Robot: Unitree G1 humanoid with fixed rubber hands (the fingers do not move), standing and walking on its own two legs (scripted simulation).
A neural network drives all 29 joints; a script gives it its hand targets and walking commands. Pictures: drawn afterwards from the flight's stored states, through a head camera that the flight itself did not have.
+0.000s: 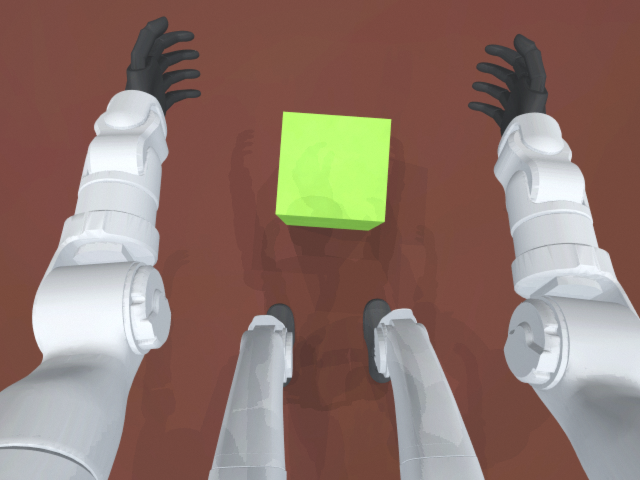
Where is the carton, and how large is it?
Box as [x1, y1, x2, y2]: [276, 112, 390, 230]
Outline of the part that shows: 283,112 276,214 286,224 368,230 383,222 385,209 390,119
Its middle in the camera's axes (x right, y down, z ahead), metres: +0.02 -0.14 +0.87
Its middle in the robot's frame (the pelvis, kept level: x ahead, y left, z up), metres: +0.51 -0.02 -0.53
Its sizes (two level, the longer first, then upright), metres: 0.210 0.200 0.250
